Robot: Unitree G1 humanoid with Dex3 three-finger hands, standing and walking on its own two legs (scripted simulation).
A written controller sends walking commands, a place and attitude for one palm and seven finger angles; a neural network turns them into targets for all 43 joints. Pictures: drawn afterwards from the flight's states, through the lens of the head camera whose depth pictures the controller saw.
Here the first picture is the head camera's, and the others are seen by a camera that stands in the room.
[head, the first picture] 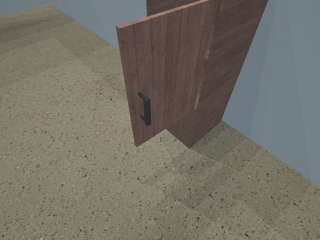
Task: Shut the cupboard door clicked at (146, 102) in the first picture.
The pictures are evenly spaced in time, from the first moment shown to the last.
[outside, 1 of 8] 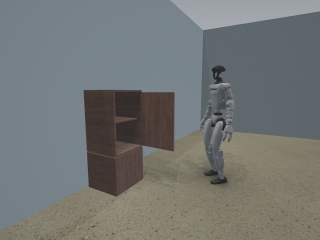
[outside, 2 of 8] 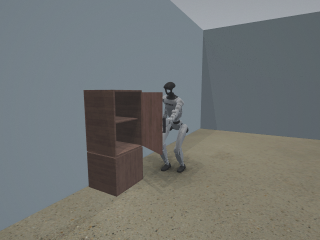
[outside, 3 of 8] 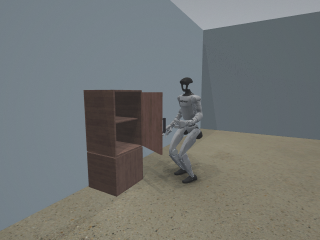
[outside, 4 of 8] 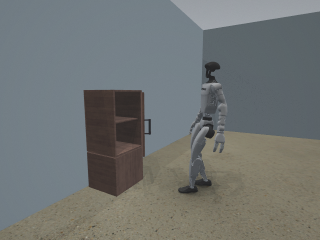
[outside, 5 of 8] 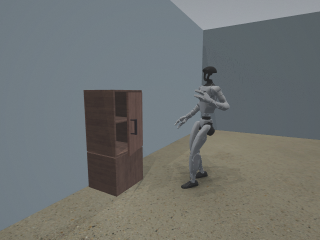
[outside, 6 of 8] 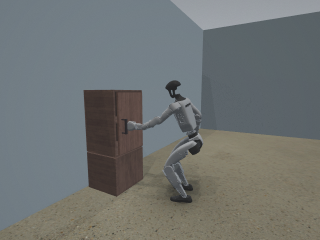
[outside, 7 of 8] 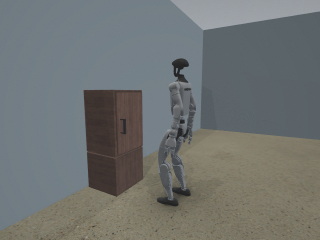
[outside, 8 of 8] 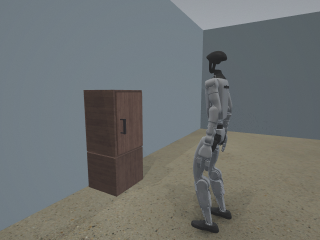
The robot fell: no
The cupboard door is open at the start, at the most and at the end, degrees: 86 86 0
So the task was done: yes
